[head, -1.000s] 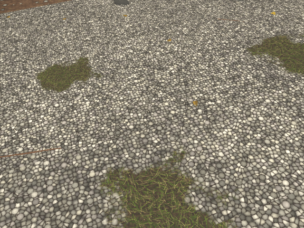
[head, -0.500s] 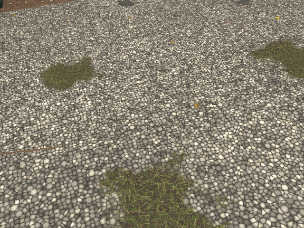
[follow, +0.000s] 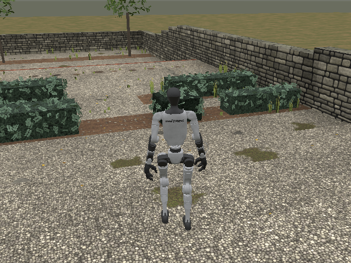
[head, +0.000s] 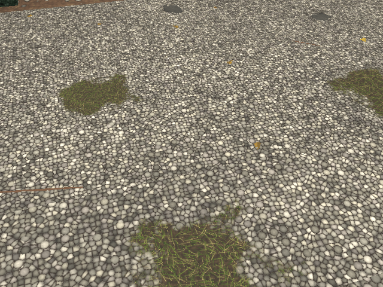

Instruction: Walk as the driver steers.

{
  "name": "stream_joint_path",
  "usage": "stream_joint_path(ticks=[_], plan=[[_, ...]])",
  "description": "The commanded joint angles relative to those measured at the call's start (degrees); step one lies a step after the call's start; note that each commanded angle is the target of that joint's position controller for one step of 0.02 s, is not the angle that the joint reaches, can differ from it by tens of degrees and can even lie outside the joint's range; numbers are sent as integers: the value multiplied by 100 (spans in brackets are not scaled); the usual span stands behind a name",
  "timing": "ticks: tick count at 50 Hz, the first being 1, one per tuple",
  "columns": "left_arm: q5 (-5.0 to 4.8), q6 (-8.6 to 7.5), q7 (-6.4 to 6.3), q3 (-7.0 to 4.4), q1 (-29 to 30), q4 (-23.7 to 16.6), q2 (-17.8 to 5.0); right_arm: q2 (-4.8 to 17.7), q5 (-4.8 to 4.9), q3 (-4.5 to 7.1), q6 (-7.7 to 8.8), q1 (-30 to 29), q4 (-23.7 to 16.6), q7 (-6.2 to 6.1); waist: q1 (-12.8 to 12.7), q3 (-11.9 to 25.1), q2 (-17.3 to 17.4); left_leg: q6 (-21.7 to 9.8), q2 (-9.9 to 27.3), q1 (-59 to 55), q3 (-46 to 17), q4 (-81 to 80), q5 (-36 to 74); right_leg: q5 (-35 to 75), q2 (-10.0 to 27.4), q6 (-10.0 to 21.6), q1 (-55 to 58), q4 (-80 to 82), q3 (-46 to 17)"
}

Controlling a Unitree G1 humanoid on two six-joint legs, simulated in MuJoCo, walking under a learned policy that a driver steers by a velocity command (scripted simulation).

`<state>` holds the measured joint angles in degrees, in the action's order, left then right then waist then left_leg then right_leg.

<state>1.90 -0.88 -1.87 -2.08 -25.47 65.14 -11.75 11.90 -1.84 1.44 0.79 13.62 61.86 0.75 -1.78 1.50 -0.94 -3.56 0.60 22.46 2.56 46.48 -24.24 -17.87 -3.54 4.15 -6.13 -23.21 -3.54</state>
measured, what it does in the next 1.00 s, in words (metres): walks ahead: left foot, then right foot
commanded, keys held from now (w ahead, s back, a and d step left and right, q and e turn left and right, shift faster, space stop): w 1.00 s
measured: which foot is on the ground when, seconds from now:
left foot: up 0.00-0.06, down 0.08-0.56, up 0.58-1.00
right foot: down 0.00-0.08, up 0.10-0.52, down 0.54-1.00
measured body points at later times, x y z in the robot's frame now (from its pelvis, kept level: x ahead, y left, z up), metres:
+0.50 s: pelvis +0.21 +0.06 -0.01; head +0.24 +0.06 +0.44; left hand +0.38 +0.28 -0.14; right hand +0.09 -0.16 -0.15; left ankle +0.06 +0.11 -0.74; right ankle +0.31 -0.03 -0.71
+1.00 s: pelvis +0.50 +0.09 -0.08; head +0.53 +0.09 +0.36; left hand +0.41 +0.32 -0.23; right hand +0.71 -0.15 -0.19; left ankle +0.66 +0.19 -0.81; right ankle +0.29 -0.02 -0.74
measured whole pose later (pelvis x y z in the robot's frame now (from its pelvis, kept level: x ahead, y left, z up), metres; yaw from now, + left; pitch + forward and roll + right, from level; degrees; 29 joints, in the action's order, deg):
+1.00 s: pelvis +0.50 +0.09 -0.08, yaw -1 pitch +0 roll -3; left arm 3.7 -6.4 -2.4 -1.6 -27.3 61.4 -11.4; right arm 13.9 -1.4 3.4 1.9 1.3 50.5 3.0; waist -7.1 -1.7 2.6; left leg -2.2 3.5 26.7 0.7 25.4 22.3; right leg -46.7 -3.4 1.9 -2.0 -48.8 3.1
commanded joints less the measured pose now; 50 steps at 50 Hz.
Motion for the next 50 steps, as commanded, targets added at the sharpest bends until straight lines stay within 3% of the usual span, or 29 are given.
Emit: stream_joint_path(ticks=[1, 3, 4, 5, 6, 7, 8, 9, 11, 14, 17, 20, 22, 23, 25, 27, 28, 29, 30, 31, 32, 33, 36, 37, 38, 40, 43, 47, 50], plan=[[-42, -109, -20, -160, 91, -237, -740, 290, 75, 71, 140, -320, -472, 41, 219, -791, -599, -16, 40, -62, 12, -716, 254, -883, 1434, 868, -914, 1064, -1397], [-100, -116, -24, -191, 267, -291, -775, 243, 97, 128, 131, 763, -77, -9, 694, -649, -268, 56, -367, -1960, 377, -1637, 925, -756, 1045, 628, -1991, 292, -913], [-79, -166, -3, -149, 252, -320, -636, 456, 74, 209, 167, 1352, 84, -69, 945, -474, 242, 61, -157, -2878, -46, -1940, 593, -597, 704, 468, -2573, -694, -529], [-109, -230, 68, -16, 258, -534, -98, 1081, -37, 331, 226, 2108, 141, -135, 1110, -65, 1770, -271, 1575, -3380, -2653, -3227, -1497, -999, 37, 157, -3253, -2920, 406], [-21, -255, 135, -106, 388, -677, -418, 1236, 63, 349, 142, 2199, 205, -130, 951, -257, 1648, -587, 2222, -2968, -4354, -4042, -2781, -1233, -98, 138, -3898, -3997, 288], [26, -256, 193, -139, 615, -758, -544, 1025, 71, 299, 123, 1598, 49, -121, 624, -884, 960, -649, 2153, -2324, -4113, -4028, -2698, -708, 320, 199, -4034, -4478, 98], [19, -261, 250, -104, 716, -717, -433, 811, 67, 248, 182, 1083, -142, -76, 415, -1168, 498, -620, 1872, -1833, -3348, -3904, -1715, -118, 583, 175, -3906, -4456, 87], [-15, -264, 276, -73, 655, -636, -285, 671, 65, 203, 261, 837, -233, -53, 252, -1113, 395, -539, 1552, -1624, -2678, -3887, -681, 262, 733, 110, -3598, -4237, 89], [8, -220, 292, -79, 549, -576, -297, 307, 84, 76, 380, 936, -182, -83, 96, -876, 567, -394, 1144, -1592, -1733, -3853, 1070, 675, 831, 24, -3113, -3829, 193], [-64, -128, 276, -89, 1011, -764, -348, 324, 120, 27, 452, 1442, -13, -118, 103, -674, 606, -392, 988, -1986, -1102, -3630, 3319, 983, 698, -53, -3179, -3388, 415], [-99, -122, 281, -42, 1945, -1129, -255, 325, 178, -33, 449, 1565, -26, -169, 207, -818, 444, -358, 759, -1835, -689, -3698, 4126, 1459, 530, -121, -3051, -2260, 695], [-122, -69, 331, 49, 2524, -1352, -113, 402, 100, -53, 453, 1716, 42, -204, 329, -717, 746, -298, 672, -1682, -478, -3676, 4791, 1664, 206, -121, -2220, -1668, 1069], [-68, -46, 364, -32, 2032, -1157, -344, 489, 21, -5, 443, 1930, 128, -228, 164, -484, 858, -444, 1106, -2392, -564, -3296, 5275, 1921, 407, 70, -2369, -2311, 672], [-46, -70, 364, -62, 2017, -1155, -458, 395, 22, -17, 428, 1889, 108, -253, 82, -509, 584, -498, 1196, -2705, -529, -3110, 5407, 1762, 501, 175, -2668, -2257, 534], [-16, -103, 325, -153, 1515, -887, -574, 455, -12, 5, 437, 1583, -69, -229, -125, -274, 408, -553, 1029, -2411, -235, -2251, 6471, 1272, 109, 412, -1759, -2428, 898], [-7, -165, 295, -275, -63, -352, -648, 605, 42, 68, 469, 955, -198, -161, -942, 61, 528, -414, 851, -987, -214, -289, 6684, 887, -42, 670, 600, -1822, 855], [29, -195, 271, -420, -1019, -102, -1019, 657, 78, 114, 517, 585, -298, -129, -1545, 166, -57, -277, 340, -51, -46, 1803, 4978, 1005, 452, 958, 1584, -898, 295], [-31, -230, 313, -411, -401, -274, -1146, 86, 97, 91, 541, 1239, -358, -150, -638, 405, -1376, -106, -440, 1135, -144, 3830, -592, 2249, 1942, 1352, 2124, -484, -1735], [-217, -301, 351, -345, -33, -439, -1064, 362, 82, 147, 515, 1595, -344, -207, -308, 309, -582, -165, -429, 1854, -763, 3977, -547, 2920, 2343, 1906, 1908, -44, -2795], [-246, -350, 324, -328, 420, -526, -959, 531, 68, 223, 457, 1311, -425, -212, -110, -220, -322, -134, -64, 2037, -884, 3569, -231, 1767, 2547, 1971, 1137, 325, -2798], [-219, -402, 325, -228, 846, -628, -632, 723, 86, 323, 382, 962, -453, -174, 109, -812, 160, -69, 181, 1703, -982, 2823, -96, 1480, 2304, 1756, 85, 499, -2406], [-130, -463, 284, -192, 992, -660, -641, 706, 44, 379, 264, 790, -540, -134, 272, -1004, 266, 12, 274, 1419, -1045, 2284, -118, 1580, 2205, 1598, -482, 503, -2044], [78, -592, 226, -265, 619, -520, -919, 307, -129, 336, -118, 582, -668, -21, 327, -875, 79, 119, 231, 763, -598, 1938, 815, 1485, 1825, 1389, -1139, 589, -1183], [43, -719, 200, -178, 591, -454, -699, 452, -1, 417, -81, -52, -841, 0, 251, -1030, 268, 88, 293, 1403, -984, 1295, 1643, 746, 1499, 1022, -843, 384, -953], [14, -775, 188, -161, 702, -538, -707, 359, 34, 374, -51, -336, -1059, 68, 281, -1067, 32, 74, 185, 1148, -684, 418, 2301, 179, 1160, 867, -1293, 582, -595], [-44, -782, 127, -129, 630, -482, -627, 340, -73, 343, 49, -744, -1198, 189, 175, -830, -135, 38, 180, 640, -326, -523, 3900, -214, 921, 799, -1421, 304, -338], [-22, -706, 72, -60, 270, -443, -549, 376, 3, 311, 97, -907, -1185, 245, -14, -680, -194, -23, 198, 423, -212, -813, 4868, -284, 997, 782, -1276, -382, -323], [178, -638, -26, -74, -554, -381, -599, 450, 20, 241, 104, -1921, -1515, 231, -657, -1188, -139, 167, 186, 1227, -70, -1601, 4475, -272, 1125, 702, -359, -1300, -536], [217, -415, -172, -66, -672, -387, -630, 491, 66, 222, 226, -1199, -1257, 202, -433, -1072, 22, 152, 438, 56, -231, -3049, 4929, 421, 942, 618, -36, -2505, -337]])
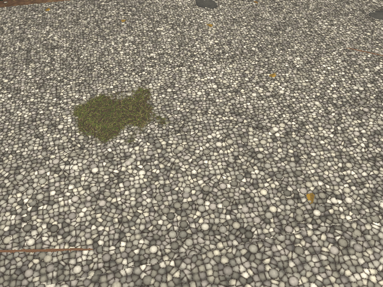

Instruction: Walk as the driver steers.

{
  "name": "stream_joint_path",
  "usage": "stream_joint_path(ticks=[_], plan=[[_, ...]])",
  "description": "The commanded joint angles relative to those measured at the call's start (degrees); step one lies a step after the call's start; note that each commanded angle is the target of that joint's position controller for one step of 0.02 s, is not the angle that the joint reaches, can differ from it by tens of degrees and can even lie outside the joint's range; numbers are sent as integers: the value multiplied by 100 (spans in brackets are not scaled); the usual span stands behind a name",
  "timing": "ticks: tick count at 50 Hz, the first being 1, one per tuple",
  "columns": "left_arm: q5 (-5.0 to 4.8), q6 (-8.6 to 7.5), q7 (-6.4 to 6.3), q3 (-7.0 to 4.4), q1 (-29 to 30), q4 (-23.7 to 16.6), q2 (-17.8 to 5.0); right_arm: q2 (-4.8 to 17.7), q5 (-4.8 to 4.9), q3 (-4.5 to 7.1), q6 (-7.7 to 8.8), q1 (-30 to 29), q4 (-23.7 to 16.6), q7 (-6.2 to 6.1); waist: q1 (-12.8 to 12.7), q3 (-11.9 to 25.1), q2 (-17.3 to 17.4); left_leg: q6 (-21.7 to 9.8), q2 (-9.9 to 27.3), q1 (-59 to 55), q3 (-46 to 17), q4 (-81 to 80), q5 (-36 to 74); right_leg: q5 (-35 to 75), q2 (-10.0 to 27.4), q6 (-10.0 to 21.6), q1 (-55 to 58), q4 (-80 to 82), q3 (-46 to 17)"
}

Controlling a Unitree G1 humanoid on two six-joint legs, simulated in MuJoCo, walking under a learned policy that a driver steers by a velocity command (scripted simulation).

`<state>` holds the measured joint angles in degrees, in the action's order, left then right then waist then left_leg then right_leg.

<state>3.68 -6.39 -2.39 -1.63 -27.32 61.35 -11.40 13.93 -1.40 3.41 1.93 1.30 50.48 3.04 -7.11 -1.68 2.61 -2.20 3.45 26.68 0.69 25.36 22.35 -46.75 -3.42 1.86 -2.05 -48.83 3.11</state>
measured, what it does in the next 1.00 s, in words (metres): goes down: left foot 0.17 m lower, then right foot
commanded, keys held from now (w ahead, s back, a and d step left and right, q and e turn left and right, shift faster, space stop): w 0.12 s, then no key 0.38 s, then w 0.50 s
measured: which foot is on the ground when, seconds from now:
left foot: up 0.00-0.04, down 0.06-0.42, up 0.44-0.84, down 0.86-1.00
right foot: down 0.00-0.06, up 0.08-0.38, down 0.40-0.84, up 0.86-1.00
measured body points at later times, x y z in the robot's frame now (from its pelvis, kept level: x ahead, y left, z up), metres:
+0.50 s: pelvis +0.25 +0.01 -0.10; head +0.27 -0.01 +0.35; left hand +0.36 +0.24 -0.23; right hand +0.22 -0.21 -0.26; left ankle +0.15 +0.11 -0.78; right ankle +0.34 -0.06 -0.82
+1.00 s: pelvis +0.32 +0.05 -0.07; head +0.31 +0.07 +0.38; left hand +0.40 +0.30 -0.22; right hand +0.28 -0.20 -0.21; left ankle +0.27 +0.13 -0.82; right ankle +0.39 -0.08 -0.76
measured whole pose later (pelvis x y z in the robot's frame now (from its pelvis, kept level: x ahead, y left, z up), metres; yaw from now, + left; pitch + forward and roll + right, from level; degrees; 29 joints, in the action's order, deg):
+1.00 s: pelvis +0.32 +0.05 -0.07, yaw +2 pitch +1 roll -1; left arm 1.4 -0.8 1.2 -4.4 -12.2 55.6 -12.8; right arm 10.1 -1.1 2.0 2.3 25.6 61.1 -1.0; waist 1.2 3.6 -1.1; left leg -3.3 -1.1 5.6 2.0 17.7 -13.6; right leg -11.2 -0.8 2.5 -31.9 -50.0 0.0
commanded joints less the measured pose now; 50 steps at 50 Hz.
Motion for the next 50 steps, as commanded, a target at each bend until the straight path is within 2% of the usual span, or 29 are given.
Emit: stream_joint_path(ticks=[1, 2, 3, 4, 5, 6, 7, 8, 9, 10, 12, 14, 17, 20, 21, 22, 23, 25, 28, 31, 38, 41, 42, 43, 44, 45, 46, 47, 50], plan=[[11, 208, -109, -122, -429, 8, -708, 430, -50, 92, 107, 874, 176, -96, 476, -385, -274, -73, 56, -1105, 174, -1172, 382, 4192, 804, 852, -326, -986, -792], [-191, 266, -48, -169, -299, -41, -791, 548, -188, 150, 111, 1959, 507, -126, 1074, 53, -41, -184, -46, -2548, 378, -1402, 584, 4412, 529, 786, -935, -2317, -460], [-293, 276, 31, -206, -310, -13, -629, 952, -166, 308, 66, 2894, 906, -111, 1413, 593, 608, -396, 479, -4112, -12, -952, 1068, 2135, 71, 674, -2194, -4562, -227], [-566, 245, -33, -207, -1033, -99, -359, 1244, -197, 302, 131, 3362, 895, -19, 1085, 1465, 1139, -707, 1622, -6056, -852, 1621, 4515, -597, -257, 499, -3991, -6534, -548], [-673, 159, -114, -174, -785, -273, -610, 1158, -45, 285, 150, 3508, 766, 4, 1452, 1996, 790, -1057, 2144, -6781, -1601, 1584, 3292, 113, -12, 585, -5297, -6325, -967], [-544, 158, -125, -151, -319, -418, -654, 1230, -54, 348, 96, 3093, 696, -108, 1403, 1857, 692, -1569, 2412, -6088, -2167, 638, -95, 799, 250, 522, -5937, -6386, -716], [-333, 161, -85, -144, 590, -630, -619, 835, -126, 256, 127, 2561, 553, -313, 1424, 1405, 376, -1664, 2416, -4895, -2593, -230, -2300, 1766, 414, 419, -6024, -5952, -716], [-156, 174, 4, -230, 962, -720, -861, 567, -75, 99, 265, 2100, 443, -373, 1156, 728, -197, -1473, 2191, -3615, -2432, -525, -1815, 2447, 562, 311, -5452, -4779, -869], [-45, 278, 95, -251, 917, -666, -720, 439, -69, 18, 378, 1758, 485, -405, 691, 186, -410, -1343, 1982, -2278, -2011, -567, -624, 2732, 732, 107, -4640, -3576, -932], [-70, 407, 189, -167, 918, -719, -413, 390, -56, -29, 423, 1614, 525, -393, 443, -222, -260, -1147, 1438, -1095, -1263, -898, -416, 2934, 814, -35, -3765, -2320, -660], [-77, 456, 293, -60, 898, -707, -56, 257, -16, -66, 498, 1492, 609, -334, 332, -123, 309, -970, 716, -473, -339, -977, 746, 3816, 641, -43, -2564, -711, -239], [-231, 385, 304, 17, 730, -648, 1, 229, 55, -68, 468, 1457, 587, -262, 323, 255, 727, -865, 478, -502, -9, -749, 1114, 4538, 425, 81, -1629, 329, -70], [-232, 375, 244, 28, 1106, -665, -180, 227, 181, -88, 321, 1807, 696, -272, 512, 245, 266, -758, 671, -1136, -215, -541, 709, 4659, 332, 229, -1518, 882, 6], [-140, 267, 190, -19, 754, -468, -352, 277, 143, -101, 199, 2048, 839, -330, 364, 146, -142, -494, 450, -1377, -227, 407, -262, 5172, 326, 417, -739, 1975, -144], [-126, 187, 165, -84, 434, -424, -705, 232, 95, -107, 180, 2466, 874, -334, 392, 435, -701, -276, 89, -1191, 63, 1260, -1571, 7699, 1055, 529, -70, 2057, -829], [-197, 233, 158, -121, 197, -417, -867, -294, 268, -223, 92, 3503, 1023, -351, 647, 1384, -1679, -147, -471, -873, 293, 2731, -5255, 9373, 2473, 1469, 786, 1960, -2095], [-367, 310, 181, -65, 353, -509, -683, 28, 213, -128, -81, 3252, 1060, -397, 503, 1472, -1230, -104, -645, -600, -53, 3395, -6360, 8384, 2580, 1812, 439, 2265, -2601], [-315, 410, 126, -22, 1053, -615, -559, 20, 33, -124, -236, 2430, 864, -393, 625, 585, -801, -2, -481, -176, -272, 3691, -5878, 6090, 2176, 1632, -497, 2943, -2292], [-269, 498, 121, -144, 1144, -568, -655, 49, -65, -98, -286, 2276, 857, -321, 785, 321, -832, 29, -281, -301, -86, 3334, -5021, 3125, 1651, 1192, -1143, 3714, -1881], [-276, 466, 139, -221, 1073, -544, -670, -11, -63, -79, -291, 2039, 814, -267, 829, 254, -757, -1, -245, -334, 7, 2895, -4793, 1929, 1571, 1116, -1329, 4084, -1880], [-303, 530, 118, -396, 1029, -530, -883, -22, -38, -88, -224, 1801, 710, -301, 878, 179, -893, -195, -405, -1199, 294, 1512, -4758, 1074, 1577, 1007, -2017, 4279, -1704], [-375, 649, 93, -448, 1357, -612, -890, -121, -1, -109, -188, 2490, 944, -339, 1248, 7, -656, -390, -563, -2383, 590, 113, -4188, 612, 1330, 770, -2878, 3741, -1363], [-354, 665, 85, -409, 1627, -707, -686, -74, -14, -107, -148, 2822, 1054, -376, 1394, -219, -196, -451, -392, -2905, 217, -531, -4452, 754, 1028, 575, -3574, 2911, -1031], [-387, 638, 110, -269, 1769, -853, -125, 227, -67, -76, -85, 3138, 1063, -437, 1410, -137, 1051, -582, 961, -3310, -1686, -1507, -5954, 1268, 340, 284, -4390, 875, -210], [-326, 577, 150, -246, 1935, -1046, -99, 773, -29, 33, -73, 2927, 923, -477, 1227, -585, 1065, -877, 1959, -2798, -3325, -2168, -6948, 2206, -10, 188, -5117, 140, -96], [-206, 523, 232, -293, 2059, -1115, -421, 702, -33, 37, -61, 2677, 933, -508, 1042, -832, 481, -995, 1930, -2175, -3286, -2288, -7074, 2785, 326, 225, -4919, -108, -614], [-260, 482, 318, -334, 1808, -1012, -542, 619, -6, 19, 4, 2233, 800, -475, 719, -798, 405, -852, 1598, -2071, -2818, -2266, -6507, 3219, 396, 163, -4683, -153, -690], [-253, 461, 361, -361, 1588, -880, -627, 585, 11, 26, 74, 2108, 756, -431, 618, -635, 362, -722, 1332, -2159, -2312, -2249, -5884, 3432, 419, 88, -4478, -184, -655], [-196, 493, 411, -356, 1750, -851, -537, 238, 80, -44, 212, 2415, 830, -399, 668, -419, 277, -649, 938, -2311, -1410, -2153, -4562, 3963, 511, -4, -4258, -360, -410]])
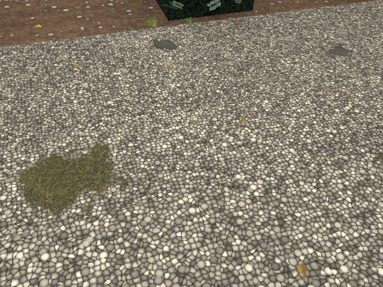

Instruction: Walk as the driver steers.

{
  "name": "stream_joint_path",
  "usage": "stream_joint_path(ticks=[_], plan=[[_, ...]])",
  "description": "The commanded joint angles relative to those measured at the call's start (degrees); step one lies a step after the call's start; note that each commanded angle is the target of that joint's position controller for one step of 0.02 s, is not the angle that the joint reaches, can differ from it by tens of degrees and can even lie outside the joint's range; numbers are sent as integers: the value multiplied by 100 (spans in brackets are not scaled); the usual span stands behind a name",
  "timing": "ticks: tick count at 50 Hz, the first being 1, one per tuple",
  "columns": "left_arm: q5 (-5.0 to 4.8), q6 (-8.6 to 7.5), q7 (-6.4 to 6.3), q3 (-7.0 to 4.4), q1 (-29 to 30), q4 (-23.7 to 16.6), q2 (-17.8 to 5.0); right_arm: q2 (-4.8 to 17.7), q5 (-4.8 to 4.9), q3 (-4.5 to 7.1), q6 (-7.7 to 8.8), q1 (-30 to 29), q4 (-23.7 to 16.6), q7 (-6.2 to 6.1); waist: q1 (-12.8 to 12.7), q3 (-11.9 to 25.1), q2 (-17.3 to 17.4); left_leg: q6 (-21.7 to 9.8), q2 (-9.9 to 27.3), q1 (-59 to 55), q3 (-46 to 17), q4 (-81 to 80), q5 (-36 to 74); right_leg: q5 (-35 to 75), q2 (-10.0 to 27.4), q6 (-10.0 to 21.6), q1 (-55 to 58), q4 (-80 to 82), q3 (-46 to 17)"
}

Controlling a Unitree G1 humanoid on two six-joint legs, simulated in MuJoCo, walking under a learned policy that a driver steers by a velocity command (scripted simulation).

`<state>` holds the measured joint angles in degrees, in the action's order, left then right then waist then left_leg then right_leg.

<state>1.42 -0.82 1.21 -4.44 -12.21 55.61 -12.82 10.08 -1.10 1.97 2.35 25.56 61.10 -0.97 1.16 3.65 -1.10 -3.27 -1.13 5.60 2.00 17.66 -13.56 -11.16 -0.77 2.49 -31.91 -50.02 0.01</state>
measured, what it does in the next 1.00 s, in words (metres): goes down: right foot, then left foot 0.17 m lower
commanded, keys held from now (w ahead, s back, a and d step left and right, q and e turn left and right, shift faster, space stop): w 0.50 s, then w+q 0.50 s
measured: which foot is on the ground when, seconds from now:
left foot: down 0.00-0.32, up 0.34-0.94, down 0.96-1.00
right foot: up 0.00-0.28, down 0.30-0.96, up 0.98-1.00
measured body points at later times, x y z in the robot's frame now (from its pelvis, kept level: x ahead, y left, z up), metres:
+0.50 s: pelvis +0.22 -0.06 -0.01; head +0.24 -0.07 +0.44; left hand +0.26 +0.20 -0.14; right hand +0.24 -0.32 -0.16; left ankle +0.21 +0.10 -0.68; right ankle +0.22 -0.12 -0.75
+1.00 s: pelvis +0.54 +0.00 -0.18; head +0.58 +0.02 +0.27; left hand +0.37 +0.21 -0.31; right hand +0.76 -0.19 -0.29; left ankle +0.63 +0.07 -0.91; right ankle +0.28 -0.13 -0.66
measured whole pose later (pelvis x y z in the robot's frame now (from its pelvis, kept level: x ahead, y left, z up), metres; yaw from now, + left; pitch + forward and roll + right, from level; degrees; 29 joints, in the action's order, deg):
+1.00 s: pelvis +0.54 +0.00 -0.18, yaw +11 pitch +1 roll -2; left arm 0.9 -4.0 -2.5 -1.1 -30.8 59.9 -11.7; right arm 13.3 -2.9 3.6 2.2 1.8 50.5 2.5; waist -5.1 -4.7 1.3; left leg -8.1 -2.4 22.3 5.3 24.6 2.3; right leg -45.3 1.1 2.3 -5.8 -89.1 9.1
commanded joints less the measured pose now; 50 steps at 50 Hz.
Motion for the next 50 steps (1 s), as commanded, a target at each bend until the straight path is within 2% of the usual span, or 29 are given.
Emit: stream_joint_path(ticks=[1, 4, 6, 8, 12, 13, 14, 15, 16, 17, 18, 19, 21, 23, 24, 26, 27, 28, 29, 30, 33, 39, 42, 44, 46, 47, 48, 49, 50], plan=[[14, -62, 42, -43, 395, -332, -300, 598, 57, 90, 188, 150, -181, 7, -112, -968, 634, -558, 1345, -270, -1407, -1344, -638, 548, 268, -83, -1312, -208, -20], [50, -87, 45, 24, 988, -571, -190, 580, 48, 68, 234, 491, -109, 14, 77, -1082, 573, -652, 1252, -348, -1087, -1259, 329, 927, 345, -138, -1277, 280, 121], [18, -97, 91, 88, 1563, -817, -125, 622, 42, 48, 259, 475, -134, 17, 203, -1145, 704, -640, 1124, -261, -835, -1224, 980, 1128, 296, -164, -875, 940, 283], [-2, -113, 122, 139, 1738, -900, -100, 654, -7, 48, 262, 582, -89, 32, 265, -1071, 834, -682, 1158, -345, -673, -1060, 1747, 1073, 242, -147, -472, 1207, 418], [-31, -119, 71, 119, 1470, -953, -294, 825, -61, 95, 234, 572, -69, 8, 116, -998, 914, -650, 1274, -534, -514, -510, 2880, 139, 15, 145, 539, 1638, 597], [-40, -152, 43, 79, 1051, -840, -370, 895, -62, 115, 215, 510, -68, -19, -72, -864, 887, -595, 1302, -696, -493, -66, 3689, -84, -122, 248, 977, 1854, 597], [-43, -218, 10, 7, 174, -558, -453, 999, -38, 160, 188, 367, -108, -31, -444, -504, 727, -529, 1210, -688, -363, 832, 4307, -25, -276, 374, 1842, 2225, 628], [39, -319, -47, -85, -821, -287, -686, 920, 1, 135, 173, 273, -183, -34, -861, 105, 406, -397, 1031, 8, -156, 2145, 3839, 178, 124, 616, 3272, 2398, 154], [168, -361, -104, -240, -1654, -201, -1314, 364, 183, 12, 170, 769, -407, 51, -839, 1176, -897, -71, 357, 2002, 243, 4388, 1062, -337, 1837, 1283, 5373, 2539, -2204], [-52, -294, -47, -230, -1556, -177, -1184, 633, 56, 124, 169, 869, -255, 58, -734, 1459, -926, -120, -221, 2782, -299, 5423, -1688, -69, 2287, 1636, 5266, 3105, -3678], [-128, -268, -20, -176, -989, -240, -1045, 893, 26, 224, 156, 481, -336, 59, -489, 569, -506, -178, 148, 3042, -642, 5629, -1274, 204, 2087, 1591, 4467, 3197, -2813], [-95, -293, 6, -102, -512, -347, -772, 836, 47, 220, 188, 115, -435, 83, -359, 34, -284, -180, 351, 2871, -655, 5429, -855, 734, 1953, 1530, 3598, 3405, -2201], [-116, -358, 1, 17, -179, -379, -389, 709, -36, 245, 81, -134, -505, 107, -57, -548, -282, -74, 655, 2460, -670, 4590, -536, 1000, 1495, 1197, 2523, 3792, -1339], [-112, -415, -52, 49, -405, -314, -424, 665, -119, 292, -110, -171, -501, 186, 7, -616, -225, 48, 581, 2328, -548, 4274, -455, 1275, 1381, 1159, 2425, 3991, -1134], [-105, -418, -76, 8, -644, -180, -535, 583, -194, 270, -198, -230, -544, 214, 13, -595, -222, 131, 533, 2313, -365, 4258, -366, 1499, 1337, 1203, 2367, 4015, -958], [-15, -513, -91, -45, -834, -76, -753, 596, -162, 299, -291, -484, -669, 250, 23, -718, -234, 137, 605, 2736, -381, 4191, 370, 1299, 1348, 1240, 2426, 4087, -777], [-9, -585, -89, -18, -925, -77, -721, 656, -67, 345, -297, -833, -792, 252, -37, -883, -175, 125, 550, 3212, -462, 3981, 700, 1137, 1224, 1148, 2541, 4170, -665], [-67, -667, -111, 25, -1022, 70, -579, 712, -64, 392, -266, -1193, -922, 252, -43, -1005, -190, 109, 594, 3605, -843, 3609, 981, 949, 1260, 934, 2832, 4126, -662], [-69, -721, -142, 22, -964, 30, -654, 703, -20, 382, -244, -1341, -978, 281, -25, -1066, -185, 112, 474, 3533, -722, 3129, 1555, 570, 1096, 820, 2585, 4194, -412], [-84, -749, -167, 24, -918, 82, -649, 704, -70, 381, -227, -1521, -1038, 310, -29, -1041, -251, 106, 400, 3449, -731, 2827, 2136, 441, 1070, 745, 2538, 4048, -294], [-33, -745, -278, 116, -1110, 70, -543, 625, -122, 361, -198, -1697, -1055, 391, -88, -840, -85, -3, 257, 3054, -590, 2399, 3299, 283, 1076, 720, 2266, 3435, -14], [175, -682, -399, 174, -2069, 277, -555, 722, -138, 333, -155, -2813, -1497, 356, -630, -1356, -84, -177, 280, 4364, -481, 2110, 3531, 417, 1395, 699, 3349, 2096, 35], [224, -638, -386, 253, -2399, 337, -372, 478, -127, 199, -107, -3304, -1657, 402, -975, -1580, 34, -206, 264, 3922, 32, 1136, 3964, 549, 1265, 569, 3356, 1447, 294], [191, -542, -407, 296, -2326, 305, -388, 382, -94, 129, -70, -3242, -1661, 467, -943, -1622, 173, -250, 215, 2986, 375, 533, 4025, 988, 1166, 483, 3003, 1047, 449], [117, -435, -436, 273, -2268, 311, -587, 539, -177, 166, -102, -2110, -1233, 378, -477, -1078, 185, -362, 48, 1571, 555, 264, 3978, 2493, 1071, 427, 2984, -449, 567], [118, -378, -459, 234, -2201, 330, -659, 760, -190, 261, -120, -1036, -844, 317, 37, -591, -48, -517, 144, 469, 370, 217, 3837, 2716, 1109, 451, 2742, -1824, 449], [-25, -371, -400, 163, -1765, 259, -814, 1040, -277, 390, -101, 36, -487, 269, 793, -118, 488, -751, 106, -898, 565, -235, 4492, 1894, 613, 261, 2114, -3824, 938], [-89, -364, -336, 167, -2088, 147, -393, 1728, -290, 551, -96, 284, -320, 274, 456, 192, 1479, -1210, 1070, -3198, -314, 1611, 7144, -3730, -94, 32, -641, -6464, 1017], [-391, -404, -388, 188, -1872, -363, -659, 1865, -71, 579, -45, 832, -482, 306, 843, 1712, 1202, -2106, 2480, -5217, -2060, 2620, 8215, -3422, 110, -2, -2226, -6792, 8]])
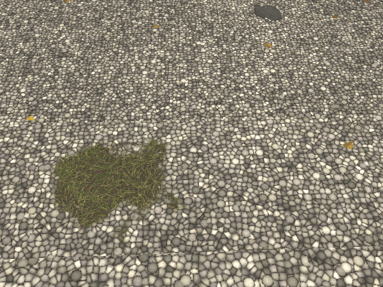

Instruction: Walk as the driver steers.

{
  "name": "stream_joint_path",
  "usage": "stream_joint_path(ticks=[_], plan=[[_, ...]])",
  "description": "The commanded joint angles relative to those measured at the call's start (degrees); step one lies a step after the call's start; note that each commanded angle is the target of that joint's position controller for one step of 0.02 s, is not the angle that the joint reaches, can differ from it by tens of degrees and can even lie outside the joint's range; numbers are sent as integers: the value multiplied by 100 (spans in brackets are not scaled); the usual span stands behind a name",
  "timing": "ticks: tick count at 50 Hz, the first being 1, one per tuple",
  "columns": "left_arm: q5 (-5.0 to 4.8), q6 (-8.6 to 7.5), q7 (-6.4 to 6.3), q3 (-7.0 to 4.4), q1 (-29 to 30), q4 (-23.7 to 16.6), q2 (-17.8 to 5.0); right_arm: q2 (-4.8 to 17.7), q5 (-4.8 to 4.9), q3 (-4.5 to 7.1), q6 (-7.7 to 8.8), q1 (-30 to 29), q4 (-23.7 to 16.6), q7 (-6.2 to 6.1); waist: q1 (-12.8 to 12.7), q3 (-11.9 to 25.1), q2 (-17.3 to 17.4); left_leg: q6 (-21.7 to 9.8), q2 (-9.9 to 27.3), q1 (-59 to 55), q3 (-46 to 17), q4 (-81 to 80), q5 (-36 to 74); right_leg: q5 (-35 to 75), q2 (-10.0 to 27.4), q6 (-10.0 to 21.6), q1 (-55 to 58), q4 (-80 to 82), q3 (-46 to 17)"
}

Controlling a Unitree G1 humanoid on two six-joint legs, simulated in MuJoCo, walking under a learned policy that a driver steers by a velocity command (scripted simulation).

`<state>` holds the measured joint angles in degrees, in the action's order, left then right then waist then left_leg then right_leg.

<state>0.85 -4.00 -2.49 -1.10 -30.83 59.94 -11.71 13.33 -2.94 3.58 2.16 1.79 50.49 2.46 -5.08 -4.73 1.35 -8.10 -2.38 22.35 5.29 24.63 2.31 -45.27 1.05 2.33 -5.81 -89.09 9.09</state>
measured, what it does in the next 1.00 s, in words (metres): walks ahead, turning left: right foot, then left foot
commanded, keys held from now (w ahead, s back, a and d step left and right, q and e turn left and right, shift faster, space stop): w+q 0.04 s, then q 0.96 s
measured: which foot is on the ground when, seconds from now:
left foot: down 0.00-0.36, up 0.38-0.78, down 0.80-1.00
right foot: up 0.00-0.32, down 0.34-0.78, up 0.80-1.00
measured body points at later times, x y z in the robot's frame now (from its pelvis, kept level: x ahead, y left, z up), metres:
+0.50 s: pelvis +0.18 -0.04 -0.01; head +0.22 -0.06 +0.44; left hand +0.26 +0.25 -0.10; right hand +0.36 -0.29 -0.14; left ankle +0.11 +0.05 -0.65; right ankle +0.29 -0.11 -0.74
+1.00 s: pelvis +0.17 -0.01 +0.00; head +0.17 +0.03 +0.45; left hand +0.10 +0.29 -0.12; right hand +0.42 -0.17 -0.09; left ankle +0.13 +0.05 -0.74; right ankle +0.26 -0.13 -0.66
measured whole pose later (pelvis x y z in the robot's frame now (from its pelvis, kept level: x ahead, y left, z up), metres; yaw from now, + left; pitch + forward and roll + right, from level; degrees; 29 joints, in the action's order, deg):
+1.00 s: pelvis +0.17 -0.01 +0.00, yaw +37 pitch +1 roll -2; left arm 0.9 3.8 0.2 -4.1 -10.4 41.7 -17.6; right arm 16.2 -0.2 3.2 -2.9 13.6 41.2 0.8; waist -0.1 -2.5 -2.2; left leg -4.3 -4.2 13.3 -4.2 25.3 -12.1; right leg -20.7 1.3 -2.3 -30.2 -60.4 -0.4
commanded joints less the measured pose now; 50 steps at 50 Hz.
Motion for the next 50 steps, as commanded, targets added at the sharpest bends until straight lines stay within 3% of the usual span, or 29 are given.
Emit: stream_joint_path(ticks=[1, 2, 3, 4, 5, 6, 7, 9, 12, 14, 16, 17, 18, 19, 20, 21, 22, 24, 27, 30, 36, 38, 39, 40, 41, 42, 44, 46, 50], plan=[[-257, -106, -21, -114, 426, -941, -956, 1329, 174, 361, -65, 3062, 423, -110, 1590, 2774, -11, -1641, 2595, -6635, -2785, 1091, 4489, 826, 332, 4, -5222, -2145, -1075], [-118, -131, 53, -58, 636, -1059, -817, 1277, 122, 341, -133, 2819, 400, -274, 1371, 2364, -1, -1764, 2562, -5800, -3234, 226, 1784, 1229, 349, -46, -5462, -1764, -1015], [92, -169, 97, -111, 988, -1103, -923, 1024, 149, 236, -79, 2173, 265, -371, 1029, 1737, -597, -1449, 2351, -4479, -3222, -321, 379, 2248, 532, -75, -5183, -620, -1176], [233, -107, 121, -177, 918, -1077, -988, 896, 171, 166, -3, 1800, 111, -409, 754, 1337, -587, -1551, 2417, -3162, -3289, -407, 1291, 2312, 563, -197, -4484, -219, -1190], [193, 66, 112, -190, 1084, -1153, -871, 870, 204, 121, 75, 1367, 68, -391, 323, 652, -930, -1389, 2053, -1406, -2725, -665, 2235, 2426, 679, -429, -3574, 1114, -1249], [193, 181, 109, -150, 1192, -1273, -665, 970, 210, 141, 122, 1247, 58, -350, 208, 453, -730, -1256, 1619, -471, -2247, -698, 2755, 2454, 626, -526, -2763, 2025, -1158], [155, 214, 117, -96, 1188, -1306, -463, 996, 177, 144, 153, 1160, 57, -324, 143, 558, -435, -1130, 1271, -62, -1921, -662, 3257, 2782, 484, -513, -2223, 2633, -995], [22, 174, 137, -50, 1087, -1348, -319, 879, 225, 142, 150, 997, -9, -244, 103, 921, 122, -822, 806, 52, -1449, -389, 3631, 3770, 264, -351, -1492, 3705, -900], [11, 169, 92, -109, 1542, -1474, -549, 794, 298, 140, 35, 1260, -61, -191, 392, 1063, 236, -519, 672, -459, -1620, -35, 2961, 4209, 20, -268, -1387, 4357, -959], [60, 168, 68, -126, 1913, -1659, -649, 874, 261, 190, -100, 1453, -61, -212, 522, 770, 249, -380, 734, -584, -2009, 180, 2180, 3930, -38, -236, -1473, 4730, -1052], [54, 109, 92, -142, 1935, -1739, -728, 981, 261, 226, -213, 1345, -198, -263, 389, 529, 268, -156, 665, -550, -2437, 464, 1166, 3838, -117, -173, -1164, 5439, -1126], [92, 31, 96, -154, 1677, -1727, -811, 950, 301, 231, -241, 1313, -273, -295, 223, 506, 89, 11, 428, -351, -2442, 954, 470, 4397, 62, -85, -677, 6003, -1298], [176, -41, 55, -234, 1303, -1757, -1249, 685, 348, 174, -227, 1518, -461, -325, 231, 963, -763, 259, -50, 1, -1872, 2262, -820, 5991, 1278, 194, 112, 6122, -2311], [39, 81, 85, -318, 1248, -1824, -1554, 517, 409, 180, -287, 2334, -513, -402, 477, 1751, -1990, 438, -893, 677, -897, 3747, -4392, 7531, 2746, 1094, 952, 6309, -3751], [-97, 199, 77, -300, 1329, -1896, -1330, 891, 179, 241, -353, 2126, -479, -386, 444, 1667, -1339, 470, -485, 1205, -834, 4473, -4297, 6494, 2599, 1330, 716, 6578, -4146], [-53, 255, 39, -208, 1540, -1965, -977, 938, 135, 273, -413, 1689, -527, -346, 393, 1130, -766, 553, -296, 1326, -872, 4716, -3790, 5527, 2228, 1246, 247, 6747, -3508], [31, 334, 20, -162, 1917, -2020, -812, 856, 170, 266, -473, 1494, -617, -285, 524, 821, -648, 644, -116, 1259, -846, 4655, -3355, 4851, 1892, 1061, -199, 6961, -2913], [88, 389, 6, -186, 2186, -2055, -833, 782, 189, 236, -631, 1501, -689, -180, 625, 590, -1045, 841, -22, 974, -709, 4691, -2898, 4759, 1518, 923, -766, 7189, -2106], [89, 347, 53, -218, 2154, -2030, -856, 760, 248, 207, -730, 1509, -808, -131, 703, 800, -868, 950, -16, 738, -604, 4339, -2623, 5021, 1432, 917, -808, 7173, -1511], [77, 341, 69, -273, 2100, -1998, -974, 721, 184, 145, -784, 1197, -975, -96, 615, 868, -899, 972, 139, 564, -491, 3599, -2500, 4230, 1546, 908, -800, 7288, -1254], [92, 487, 203, -420, 2098, -2010, -1334, 796, 275, 81, -762, 835, -1266, 41, 433, 895, -1152, 725, 173, -443, -72, 1835, -2637, 3269, 1766, 714, -848, 7157, -946], [16, 576, 248, -471, 2126, -1996, -1427, 735, 275, 73, -687, 1209, -1149, 47, 634, 925, -946, 537, 23, -1231, 90, 662, -2054, 3330, 1714, 330, -1091, 6633, -655], [-4, 623, 280, -492, 1894, -1909, -1363, 819, 206, 92, -619, 1357, -1090, 0, 658, 806, -468, 452, 120, -1632, -417, -91, -1805, 2992, 1534, -47, -1517, 6034, -343], [11, 678, 348, -415, 1674, -2018, -954, 1323, 136, 185, -543, 1429, -1155, -69, 560, 606, 1100, 140, 1561, -1919, -2532, -1007, -1692, 1590, 824, -508, -2613, 4380, 281], [6, 750, 265, -341, 2305, -2459, -827, 2074, 167, 383, -521, 1542, -1261, -100, 777, 248, 1379, -660, 2455, -1261, -3781, -1037, -236, 850, 65, -636, -3444, 3574, -353], [-10, 783, 223, -341, 2604, -2464, -942, 1818, 151, 358, -497, 1592, -1191, -144, 835, 245, 769, -768, 2199, -1218, -3353, -937, -232, 1214, 207, -578, -3373, 2997, -905], [-86, 714, 217, -388, 2204, -2245, -1002, 1369, 197, 225, -477, 887, -1271, -216, 380, 295, 554, -457, 1428, -1100, -2412, -831, -85, 2167, 229, -483, -3001, 2873, -1101], [37, 685, 244, -449, 1918, -2084, -1151, 1145, 257, 164, -442, 769, -1354, -231, 344, 631, 591, -425, 1145, -1385, -2095, -604, 940, 2474, 101, -453, -2816, 2559, -1004], [1, 752, 266, -391, 2135, -2219, -993, 1197, 304, 216, -412, 1212, -1275, -190, 532, 748, 404, -505, 1161, -1899, -2366, -489, 927, 2500, 23, -465, -2967, 2961, -1087]])
Velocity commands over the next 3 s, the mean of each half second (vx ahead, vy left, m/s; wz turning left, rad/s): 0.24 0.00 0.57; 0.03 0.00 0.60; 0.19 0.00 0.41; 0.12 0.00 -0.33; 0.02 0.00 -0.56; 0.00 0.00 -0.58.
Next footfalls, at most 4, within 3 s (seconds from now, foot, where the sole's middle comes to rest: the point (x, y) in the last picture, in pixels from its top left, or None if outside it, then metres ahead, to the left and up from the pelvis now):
0.34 right None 0.33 -0.10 -0.78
0.80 left None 0.16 0.08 -0.78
1.28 right None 0.28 -0.07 -0.78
1.70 left None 0.28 0.23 -0.78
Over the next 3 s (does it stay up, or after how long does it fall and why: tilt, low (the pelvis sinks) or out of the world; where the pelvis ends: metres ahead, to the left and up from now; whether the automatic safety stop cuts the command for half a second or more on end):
stays up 0.26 0.13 0.01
